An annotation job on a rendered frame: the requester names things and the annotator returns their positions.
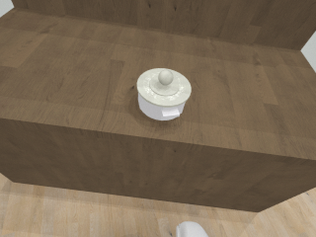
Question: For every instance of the lid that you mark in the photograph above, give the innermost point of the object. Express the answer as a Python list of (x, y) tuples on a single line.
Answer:
[(164, 96)]

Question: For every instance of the knob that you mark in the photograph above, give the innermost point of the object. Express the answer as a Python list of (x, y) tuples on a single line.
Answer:
[(165, 77)]

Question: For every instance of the right robot thigh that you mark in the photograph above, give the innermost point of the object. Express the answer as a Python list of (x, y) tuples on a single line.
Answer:
[(190, 229)]

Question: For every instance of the table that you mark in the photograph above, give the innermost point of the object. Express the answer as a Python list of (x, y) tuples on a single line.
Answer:
[(70, 117)]

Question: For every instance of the pot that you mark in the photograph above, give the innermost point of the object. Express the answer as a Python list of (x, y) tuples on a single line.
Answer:
[(159, 113)]

